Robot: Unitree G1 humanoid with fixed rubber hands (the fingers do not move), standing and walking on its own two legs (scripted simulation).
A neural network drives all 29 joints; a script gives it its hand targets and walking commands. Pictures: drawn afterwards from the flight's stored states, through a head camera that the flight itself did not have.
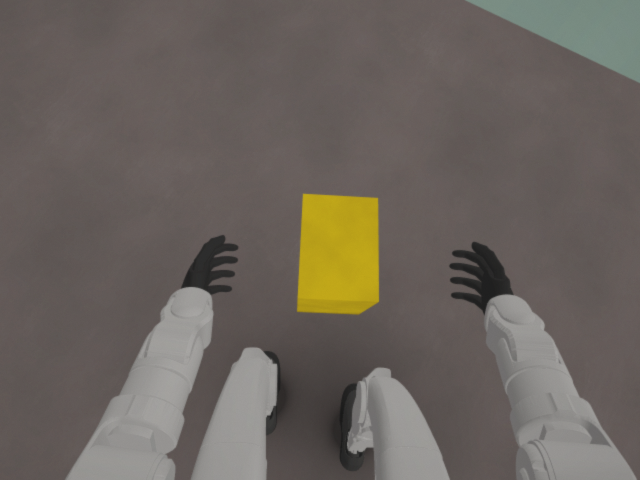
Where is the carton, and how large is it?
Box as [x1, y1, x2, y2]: [297, 194, 378, 314]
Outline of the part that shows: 303,194 297,311 358,314 378,301 377,198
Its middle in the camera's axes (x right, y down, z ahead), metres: +0.04 +0.05 +1.00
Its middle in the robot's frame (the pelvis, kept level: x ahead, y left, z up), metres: +0.47 -0.05 -0.56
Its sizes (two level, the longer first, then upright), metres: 0.241 0.175 0.279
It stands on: the floor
